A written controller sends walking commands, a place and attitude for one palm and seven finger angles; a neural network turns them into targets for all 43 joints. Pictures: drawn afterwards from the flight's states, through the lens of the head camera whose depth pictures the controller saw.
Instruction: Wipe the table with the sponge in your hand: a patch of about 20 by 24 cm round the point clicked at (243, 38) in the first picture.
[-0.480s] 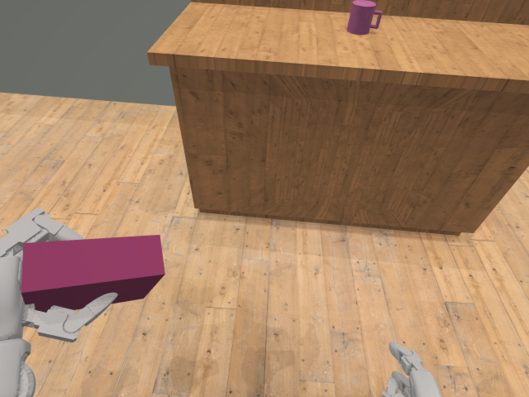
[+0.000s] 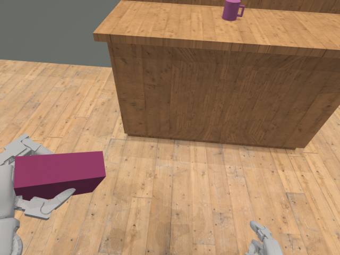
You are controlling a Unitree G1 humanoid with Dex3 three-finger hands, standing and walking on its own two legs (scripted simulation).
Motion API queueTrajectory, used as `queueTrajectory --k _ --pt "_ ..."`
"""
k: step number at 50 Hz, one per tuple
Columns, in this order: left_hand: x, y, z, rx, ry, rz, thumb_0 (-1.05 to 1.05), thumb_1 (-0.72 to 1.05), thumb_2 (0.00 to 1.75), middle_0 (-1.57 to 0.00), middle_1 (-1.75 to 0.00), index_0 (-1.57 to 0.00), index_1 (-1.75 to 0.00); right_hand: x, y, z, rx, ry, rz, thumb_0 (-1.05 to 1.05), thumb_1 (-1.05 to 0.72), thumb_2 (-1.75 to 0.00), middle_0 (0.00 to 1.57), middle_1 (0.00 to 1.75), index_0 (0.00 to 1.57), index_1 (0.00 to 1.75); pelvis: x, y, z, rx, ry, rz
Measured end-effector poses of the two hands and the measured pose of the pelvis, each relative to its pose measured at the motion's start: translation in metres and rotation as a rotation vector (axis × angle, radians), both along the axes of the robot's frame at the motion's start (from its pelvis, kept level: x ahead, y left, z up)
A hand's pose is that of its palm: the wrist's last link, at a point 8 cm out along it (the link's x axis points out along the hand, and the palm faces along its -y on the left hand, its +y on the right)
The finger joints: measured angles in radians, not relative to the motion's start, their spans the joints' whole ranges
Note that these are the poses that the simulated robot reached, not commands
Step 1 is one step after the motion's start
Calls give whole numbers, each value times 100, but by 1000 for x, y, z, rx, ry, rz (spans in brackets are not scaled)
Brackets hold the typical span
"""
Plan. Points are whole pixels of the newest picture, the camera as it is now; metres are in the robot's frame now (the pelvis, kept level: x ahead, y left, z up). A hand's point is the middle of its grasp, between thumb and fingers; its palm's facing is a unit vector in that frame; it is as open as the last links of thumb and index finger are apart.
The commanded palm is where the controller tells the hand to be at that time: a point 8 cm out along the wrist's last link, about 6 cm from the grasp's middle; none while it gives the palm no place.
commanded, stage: walk to a spot facing it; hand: left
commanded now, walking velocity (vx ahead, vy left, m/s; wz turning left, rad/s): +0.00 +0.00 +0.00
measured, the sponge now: (73, 176) +0.22 +0.20 +0.14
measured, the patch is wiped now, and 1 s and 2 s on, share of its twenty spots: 0.00 0.00 0.00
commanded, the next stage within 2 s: none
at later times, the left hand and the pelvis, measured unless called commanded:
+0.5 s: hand (20, 168) +0.22 +0.29 +0.16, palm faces +0.54 -0.74 -0.40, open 9.3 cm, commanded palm +0.15 +0.31 +0.18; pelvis +0.05 +0.01 -0.01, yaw +11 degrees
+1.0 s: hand (7, 167) +0.22 +0.30 +0.16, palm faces +0.76 -0.50 -0.42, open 9.3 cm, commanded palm +0.15 +0.32 +0.18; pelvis +0.15 +0.00 +0.00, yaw +29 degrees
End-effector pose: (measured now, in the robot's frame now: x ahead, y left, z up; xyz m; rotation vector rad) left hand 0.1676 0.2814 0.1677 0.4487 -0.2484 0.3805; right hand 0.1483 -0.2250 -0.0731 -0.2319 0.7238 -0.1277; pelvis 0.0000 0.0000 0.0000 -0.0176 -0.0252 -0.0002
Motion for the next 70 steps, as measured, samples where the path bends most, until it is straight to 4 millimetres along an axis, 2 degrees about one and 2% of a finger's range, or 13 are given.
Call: queueTrajectory --k 9,15,21,25,30,36,43,49,53,57,60,65,70 --pt "-2 3 0 7 -11 14 -1 -42 102 -82 -139 -82 -139 2 -2 -3 -17 15 7 1 -90 -90 20 30 21 30 3 1 -4 -1 11 37" --pt "-7 22 -1 32 -59 59 -1 -42 102 -82 -139 -82 -139 10 2 -15 -57 62 30 1 -90 -90 20 30 20 30 15 10 -15 4 10 101" --pt "-1 43 -3 50 -60 139 -1 -42 102 -82 -139 -82 -139 29 23 -26 -37 92 67 1 -90 -90 20 30 20 30 34 16 -17 -12 21 146" --pt "5 37 4 48 -29 150 -1 -42 102 -82 -139 -82 -139 45 40 -24 24 119 133 1 -90 -90 20 30 20 30 46 8 -8 -31 33 190" --pt "6 16 16 86 24 151 -1 -42 102 -82 -139 -82 -139 79 47 -24 75 116 209 1 -90 -90 20 30 21 30 65 -7 -3 -36 43 235" --pt "1 7 13 112 43 271 -1 -42 102 -82 -139 -82 -139 137 33 -38 40 122 306 1 -90 -90 20 30 21 30 89 -26 -11 -4 32 332" --pt "-10 16 6 42 93 446 -1 -43 103 -82 -139 -82 -139 209 27 -12 -72 98 391 1 -90 -90 20 30 20 30 121 -26 4 52 36 441" --pt "-7 31 13 49 37 516 -1 -43 103 -82 -139 -82 -139 264 63 4 -112 34 481 1 -90 -90 19 30 20 30 145 -10 1 74 58 500" --pt "4 51 11 104 -56 511 -1 -43 103 -82 -139 -82 -139 294 103 -2 -67 -73 494 1 -90 -90 19 30 20 30 157 10 -23 50 40 507" --pt "24 67 14 146 -78 498 -1 -43 103 -82 -139 -82 -139 298 144 -9 45 -47 534 1 -90 -90 19 30 20 29 171 9 -23 45 20 561" --pt "28 63 26 154 -73 507 -1 -43 103 -82 -139 -82 -139 295 165 -10 105 -1 574 1 -90 -90 20 30 20 30 187 9 -14 20 28 586" --pt "29 45 40 159 -30 570 -1 -43 103 -82 -139 -82 -139 299 176 -20 136 94 647 1 -90 -90 20 30 21 30 224 9 -3 -8 31 631" --pt "39 39 26 168 18 722 -1 -43 103 -82 -139 -82 -139 337 170 -49 102 154 729 1 -89 -90 20 30 21 30 265 1 -16 5 26 702"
